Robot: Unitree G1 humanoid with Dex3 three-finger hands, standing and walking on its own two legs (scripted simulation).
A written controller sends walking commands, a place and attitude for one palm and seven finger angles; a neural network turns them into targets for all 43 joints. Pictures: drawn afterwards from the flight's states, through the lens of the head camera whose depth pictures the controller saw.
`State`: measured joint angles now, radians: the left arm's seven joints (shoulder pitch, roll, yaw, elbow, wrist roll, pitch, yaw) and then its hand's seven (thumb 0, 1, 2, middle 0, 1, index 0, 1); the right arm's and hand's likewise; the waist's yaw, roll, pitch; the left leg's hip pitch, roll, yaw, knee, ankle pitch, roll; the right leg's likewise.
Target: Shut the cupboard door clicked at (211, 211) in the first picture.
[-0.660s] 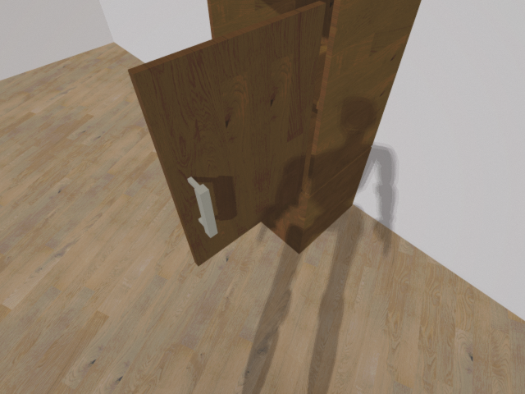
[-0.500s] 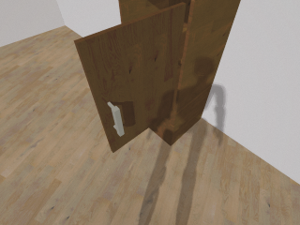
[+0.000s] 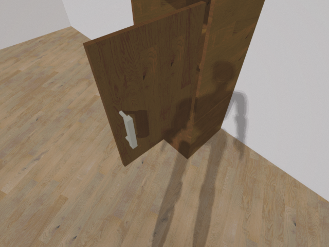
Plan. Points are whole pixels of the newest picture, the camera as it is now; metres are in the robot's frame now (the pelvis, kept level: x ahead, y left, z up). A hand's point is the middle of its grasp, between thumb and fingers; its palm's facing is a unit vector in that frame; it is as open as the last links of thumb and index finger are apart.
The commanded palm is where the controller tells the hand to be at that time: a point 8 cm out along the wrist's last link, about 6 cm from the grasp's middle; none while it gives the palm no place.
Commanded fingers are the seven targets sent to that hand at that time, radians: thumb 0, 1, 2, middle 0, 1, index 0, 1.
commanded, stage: look at it before walking up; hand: left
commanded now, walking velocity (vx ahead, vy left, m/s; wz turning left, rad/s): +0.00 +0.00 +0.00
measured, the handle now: (127, 130) +0.51 +0.16 -0.09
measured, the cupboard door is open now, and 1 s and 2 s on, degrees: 87 87 87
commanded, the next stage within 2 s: walk to a spot facing it in 0.18 s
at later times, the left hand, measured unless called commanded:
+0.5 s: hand out of the picture +0.06 +0.22 -0.17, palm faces -0.05 -0.96 -0.29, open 7.4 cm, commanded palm none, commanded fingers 0.00 0.90 0.90 -0.20 -0.30 -0.20 -0.30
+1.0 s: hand out of the picture +0.05 +0.15 -0.17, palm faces -0.25 -0.93 -0.26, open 7.4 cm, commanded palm none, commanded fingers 0.00 0.90 0.90 -0.20 -0.30 -0.20 -0.30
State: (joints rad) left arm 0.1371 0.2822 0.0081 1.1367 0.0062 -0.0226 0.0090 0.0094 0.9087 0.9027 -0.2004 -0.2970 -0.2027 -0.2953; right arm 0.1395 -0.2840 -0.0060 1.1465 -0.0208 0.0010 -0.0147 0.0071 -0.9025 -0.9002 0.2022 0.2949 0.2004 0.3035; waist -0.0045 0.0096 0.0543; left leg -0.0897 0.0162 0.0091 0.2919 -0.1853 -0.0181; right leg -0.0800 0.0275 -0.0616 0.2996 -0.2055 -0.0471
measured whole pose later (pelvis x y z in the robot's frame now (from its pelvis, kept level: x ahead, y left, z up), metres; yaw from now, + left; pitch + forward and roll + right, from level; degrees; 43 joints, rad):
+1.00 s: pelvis -0.03 -0.03 +0.00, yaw -19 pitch +1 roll +3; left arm 0.25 0.19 0.07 0.96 0.03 0.04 0.01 0.01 0.91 0.90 -0.20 -0.30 -0.20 -0.30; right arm 0.08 -0.21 -0.07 0.95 -0.01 0.05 -0.03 0.01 -0.90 -0.90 0.20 0.29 0.20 0.30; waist 0.04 -0.03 0.10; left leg -0.40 0.01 -0.02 0.91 -0.43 -0.06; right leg -0.27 0.09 0.15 0.46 -0.19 -0.08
